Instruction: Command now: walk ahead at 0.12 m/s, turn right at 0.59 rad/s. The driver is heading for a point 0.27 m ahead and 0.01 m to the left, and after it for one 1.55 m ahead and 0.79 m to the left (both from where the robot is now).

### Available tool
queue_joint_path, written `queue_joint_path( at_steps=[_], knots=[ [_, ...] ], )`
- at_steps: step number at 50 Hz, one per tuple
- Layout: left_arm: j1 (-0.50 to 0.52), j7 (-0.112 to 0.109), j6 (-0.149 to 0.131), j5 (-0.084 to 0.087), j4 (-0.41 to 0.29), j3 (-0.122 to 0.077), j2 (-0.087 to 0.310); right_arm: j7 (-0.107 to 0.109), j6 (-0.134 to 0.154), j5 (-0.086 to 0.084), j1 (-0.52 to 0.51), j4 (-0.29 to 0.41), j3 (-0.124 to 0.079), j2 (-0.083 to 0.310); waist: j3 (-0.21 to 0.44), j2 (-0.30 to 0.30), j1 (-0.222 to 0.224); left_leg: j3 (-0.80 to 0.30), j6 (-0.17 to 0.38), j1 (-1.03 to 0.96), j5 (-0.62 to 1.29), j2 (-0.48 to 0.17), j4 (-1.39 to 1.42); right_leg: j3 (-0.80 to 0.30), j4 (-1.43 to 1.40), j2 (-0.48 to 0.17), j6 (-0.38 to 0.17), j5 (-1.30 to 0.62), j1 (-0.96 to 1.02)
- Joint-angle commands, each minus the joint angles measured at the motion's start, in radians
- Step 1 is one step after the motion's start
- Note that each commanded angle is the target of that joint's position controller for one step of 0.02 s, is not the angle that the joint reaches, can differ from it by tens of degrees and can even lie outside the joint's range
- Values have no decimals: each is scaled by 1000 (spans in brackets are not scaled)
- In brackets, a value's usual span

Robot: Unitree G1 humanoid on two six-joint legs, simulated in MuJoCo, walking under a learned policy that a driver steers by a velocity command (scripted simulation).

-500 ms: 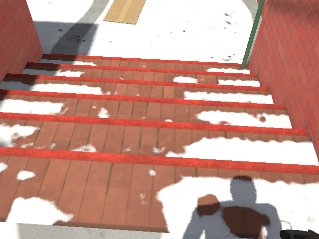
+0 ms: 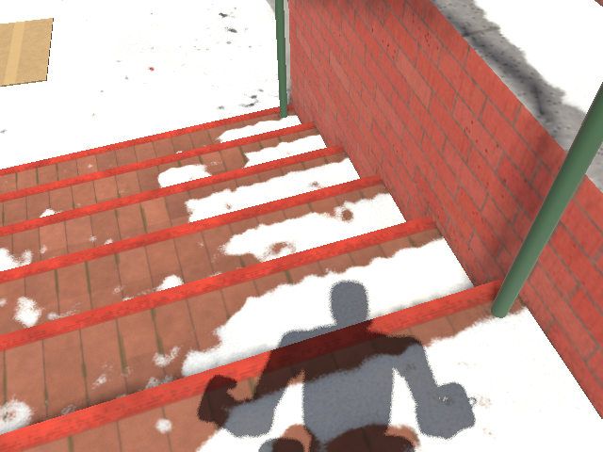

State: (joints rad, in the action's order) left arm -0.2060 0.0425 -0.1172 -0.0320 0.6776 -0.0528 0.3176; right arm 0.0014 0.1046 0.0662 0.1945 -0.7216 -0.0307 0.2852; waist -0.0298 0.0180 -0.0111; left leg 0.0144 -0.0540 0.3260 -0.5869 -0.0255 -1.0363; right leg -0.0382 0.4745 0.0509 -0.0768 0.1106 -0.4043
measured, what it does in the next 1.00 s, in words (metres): walks ahead, turning left: left foot, then right foot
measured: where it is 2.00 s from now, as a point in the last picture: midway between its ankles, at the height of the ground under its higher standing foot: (190, 385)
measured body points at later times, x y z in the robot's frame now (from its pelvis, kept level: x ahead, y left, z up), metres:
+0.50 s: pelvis +0.15 +0.07 +0.01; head +0.16 +0.08 +0.46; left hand +0.32 +0.31 -0.09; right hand +0.20 -0.18 -0.11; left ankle +0.12 +0.14 -0.74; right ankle +0.17 -0.08 -0.67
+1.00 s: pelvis +0.42 +0.07 +0.01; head +0.43 +0.09 +0.46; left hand +0.39 +0.33 -0.12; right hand +0.61 -0.13 -0.10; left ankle +0.38 +0.20 -0.66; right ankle +0.45 -0.02 -0.74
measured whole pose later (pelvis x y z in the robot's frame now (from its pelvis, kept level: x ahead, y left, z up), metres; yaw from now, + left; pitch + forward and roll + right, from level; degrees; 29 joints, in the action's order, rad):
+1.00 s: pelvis +0.42 +0.07 +0.01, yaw +19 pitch +3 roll -2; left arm -0.31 -0.03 -0.10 -0.04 0.86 -0.01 0.23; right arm -0.07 0.10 0.08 0.24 -0.82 -0.02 0.26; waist 0.03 -0.02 0.02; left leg -0.01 0.01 0.58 -0.37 -0.06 -1.07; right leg 0.16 0.29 0.01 -0.04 0.15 -0.19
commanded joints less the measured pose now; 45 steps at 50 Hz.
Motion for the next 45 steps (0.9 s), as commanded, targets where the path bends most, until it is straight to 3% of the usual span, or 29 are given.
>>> queue_joint_path(
  at_steps=[1, 2, 4, 5, 7, 9, 11, 13, 16, 17, 18, 19, 21, 23, 24, 26, 29, 32, 34, 36, 37, 38, 39, 40, 41, 42, 43, 44, 45],
  knots=[
    [-54, -26, -1, 17, -36, -33, 113, 32, 1, 29, 58, 65, -21, 117, 99, 57, -29, -106, 17, 146, 79, -75, -55, -323, -246, -256, -230, -216, 143],
    [-7, -29, 1, 4, -58, -22, 93, 32, -13, 29, 97, 51, -14, 101, 100, 46, -54, -88, 19, 75, 142, -63, -4, -313, -301, -223, -208, -31, 64],
    [66, -25, -8, -8, -94, -25, 117, 8, -43, 6, 157, 23, 1, 82, 86, 68, -75, -26, 8, -13, 191, -15, 77, -274, -342, -167, -171, 179, -49],
    [76, -19, -16, -10, -107, -32, 135, -6, -55, -2, 170, 9, 8, 78, 81, 73, -62, -5, -1, -11, 193, -8, 109, -253, -337, -169, -158, 231, -50],
    [-8, -14, -29, -10, -97, -37, 140, -30, -70, 6, 103, 15, 23, 72, 77, 62, 20, -1, -10, 63, 217, -31, 188, -271, -282, -205, -144, 304, 39],
    [-81, -13, -24, -5, -86, -37, 138, -33, -57, 7, 28, 39, 31, 70, 64, 62, 82, -10, 5, 150, 242, -49, 282, -343, -237, -260, -156, 391, 134],
    [-82, -16, -11, 0, -88, -31, 130, -31, -32, 0, 3, 50, 33, 79, 65, 75, 99, 3, 32, 171, 269, -43, 349, -381, -215, -292, -167, 452, 177],
    [-42, -18, 2, 3, -84, -21, 125, -37, -6, -7, 21, 48, 28, 93, 62, 74, 76, 33, 72, 104, 337, -22, 436, -358, -192, -289, -161, 484, 156],
    [-5, -20, 13, -10, -58, 7, 95, -49, 43, -26, 64, 52, 16, 113, 68, 64, 20, 42, 154, -70, 378, 12, 518, -265, -105, -236, -116, 475, 84],
    [-13, -24, 19, -17, -53, 23, 46, -46, 59, -27, 153, 29, 9, 118, 89, 0, -11, -53, 198, -183, 340, -27, 559, -206, 19, -182, -73, 451, 23],
    [25, -26, 19, -31, -106, 35, -4, -35, 67, -31, 215, 24, -21, 224, 81, -179, -32, -477, 399, -309, 232, -225, 735, -54, 269, -6, 49, 404, -190],
    [89, -22, 20, -49, -116, 32, 31, -30, 59, -17, 287, 16, -28, 213, 42, -191, -105, -764, 473, -444, 20, -307, 842, -109, 409, 27, 83, 431, -450],
    [80, -45, 18, -46, -72, 32, 40, -25, 45, -15, 249, 13, -17, 127, 6, -99, -82, -664, 386, -479, -8, -270, 823, -136, 558, -48, 88, 299, -571],
    [80, -50, 8, -75, -54, 38, 25, -26, 34, -16, 228, 7, 9, 51, 7, -94, -50, -530, 353, -403, 189, -210, 825, -87, 580, -91, 90, 200, -509],
    [98, -46, 10, -71, -50, 39, 21, -29, 28, -16, 211, 15, 13, 38, 11, -88, -43, -468, 341, -348, 268, -178, 840, -57, 548, -102, 96, 153, -456],
    [135, -36, 18, -46, -46, 39, 14, -41, 26, -17, 222, 5, 5, 62, 11, -88, -49, -379, 334, -293, 400, -134, 852, -12, 451, -102, 118, 63, -384],
    [206, -17, 36, -28, -62, 53, -22, -70, 24, -15, 251, -20, -17, 116, 2, -87, -60, -290, 334, -193, 642, -93, 822, 64, 270, -77, 133, 0, -232],
    [288, -5, 43, -27, -87, 57, -23, -92, 20, -22, 326, -61, -37, 139, -8, -105, -88, -341, 352, -237, 769, -132, 773, 70, 153, -62, 114, -20, -206],
    [333, -8, 38, -26, -94, 55, -11, -93, 14, -18, 343, -80, -40, 123, -15, -102, -96, -388, 348, -322, 807, -162, 745, 57, 98, -60, 99, -27, -249],
    [357, -15, 35, -22, -91, 56, -12, -90, 4, -11, 325, -90, -45, 124, -11, -113, -83, -409, 329, -339, 860, -179, 734, 66, 66, -51, 79, -31, -202],
    [329, -20, 34, -13, -81, 53, -2, -92, 1, -7, 272, -81, -50, 138, -3, -106, -45, -390, 306, -290, 951, -166, 715, 84, 33, -35, 60, -49, -95],
    [276, -24, 31, 0, -62, 45, 17, -95, -1, 0, 235, -78, -53, 151, 25, -101, 0, -360, 274, -207, 1073, -133, 672, 107, 15, -13, 35, -112, 78],
    [146, -33, 20, 17, -21, 25, 67, -97, 4, 8, 220, -76, -53, 148, 91, -83, 55, -321, 213, -95, 1133, -70, 560, 92, 48, -21, -4, -187, 312],
    [-89, -44, 4, 13, 30, 7, 124, -99, 14, 10, 211, -42, -26, 69, 277, 38, 136, -272, 139, 45, 947, 49, 296, -47, 67, -169, -140, -319, 640],
    [-335, -44, 3, -12, 101, 11, 138, -92, 38, 28, 410, -60, 14, -70, 529, 251, 105, -195, 64, 276, 72, 200, -66, -450, 21, -473, -414, -497, 1034],
    [-392, -36, 5, -37, 130, 14, 93, -100, 40, 6, 297, -52, -6, 10, 364, 150, 167, -184, 70, 512, 6, 143, -325, -597, -114, -516, -362, -126, 939],
    [-247, -36, 1, -21, 108, 13, 63, -84, 33, -4, 179, -51, -20, 56, 107, 84, 134, -162, 102, 566, 111, 52, -363, -457, -184, -473, -256, 115, 644],
    [-137, -41, 8, -2, 94, 42, -25, -60, 23, 4, 147, -69, -21, 63, 60, 17, 90, -142, 118, 494, 205, -11, -313, -357, -244, -442, -209, 165, 450],
    [-82, -49, 12, 2, 86, 66, -91, -51, 14, 24, 160, -86, -11, 35, 95, 25, 41, -155, 121, 402, 280, -58, -232, -265, -277, -397, -191, 3, 377]
  ],
)
Velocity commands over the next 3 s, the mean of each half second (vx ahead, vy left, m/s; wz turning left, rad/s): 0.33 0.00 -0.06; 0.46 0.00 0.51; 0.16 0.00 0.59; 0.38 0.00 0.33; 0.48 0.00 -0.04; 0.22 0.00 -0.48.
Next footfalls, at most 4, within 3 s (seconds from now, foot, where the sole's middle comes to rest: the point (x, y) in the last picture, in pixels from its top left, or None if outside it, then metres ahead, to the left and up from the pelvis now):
0.34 left None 0.16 0.14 -0.77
0.80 right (324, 438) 0.49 -0.02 -0.77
1.24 left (190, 421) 0.53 0.28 -0.77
1.66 right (277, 393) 0.59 0.09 -0.77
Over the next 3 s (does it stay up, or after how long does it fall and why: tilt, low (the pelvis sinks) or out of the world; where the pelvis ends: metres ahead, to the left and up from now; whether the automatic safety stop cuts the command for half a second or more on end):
stays up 1.05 0.57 -0.35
